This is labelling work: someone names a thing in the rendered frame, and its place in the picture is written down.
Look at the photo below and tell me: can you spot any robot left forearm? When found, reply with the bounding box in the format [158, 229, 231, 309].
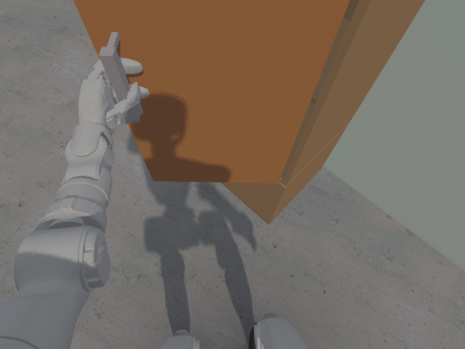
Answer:
[14, 122, 115, 290]

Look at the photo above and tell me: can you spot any robot left hand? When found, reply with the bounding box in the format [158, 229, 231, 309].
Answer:
[78, 57, 150, 136]

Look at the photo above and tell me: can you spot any cupboard door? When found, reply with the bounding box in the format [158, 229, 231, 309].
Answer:
[74, 0, 350, 183]

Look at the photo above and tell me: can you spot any robot right thigh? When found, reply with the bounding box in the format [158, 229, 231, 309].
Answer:
[254, 318, 308, 349]

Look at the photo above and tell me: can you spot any robot left shin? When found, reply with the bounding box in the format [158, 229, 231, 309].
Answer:
[174, 330, 190, 337]

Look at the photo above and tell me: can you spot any handle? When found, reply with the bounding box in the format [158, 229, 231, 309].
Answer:
[99, 32, 140, 123]

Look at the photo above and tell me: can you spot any robot left upper arm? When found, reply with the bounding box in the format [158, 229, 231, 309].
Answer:
[0, 225, 111, 349]

